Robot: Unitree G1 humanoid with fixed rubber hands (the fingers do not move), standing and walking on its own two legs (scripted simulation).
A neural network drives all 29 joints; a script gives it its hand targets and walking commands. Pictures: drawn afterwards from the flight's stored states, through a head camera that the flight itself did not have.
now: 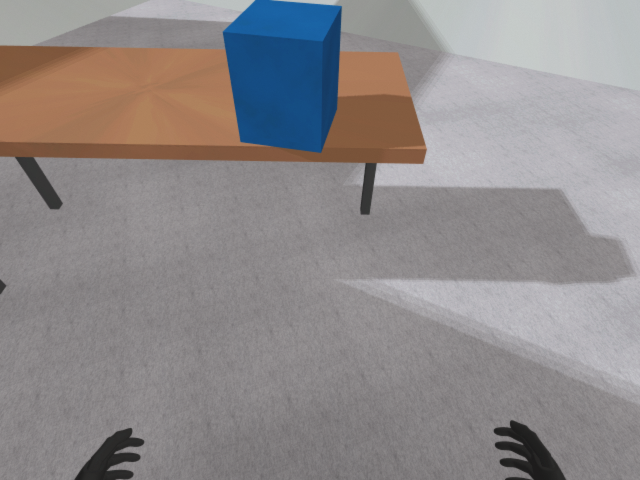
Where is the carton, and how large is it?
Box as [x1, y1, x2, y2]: [223, 0, 341, 152]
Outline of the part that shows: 255,0 223,31 240,141 320,152 336,110 341,6 274,0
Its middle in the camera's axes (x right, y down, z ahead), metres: -0.07 -0.38 +0.91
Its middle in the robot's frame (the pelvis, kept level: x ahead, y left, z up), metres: +0.93 +0.12 +0.06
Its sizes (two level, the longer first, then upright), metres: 0.210 0.200 0.250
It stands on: a table, 0.69 m high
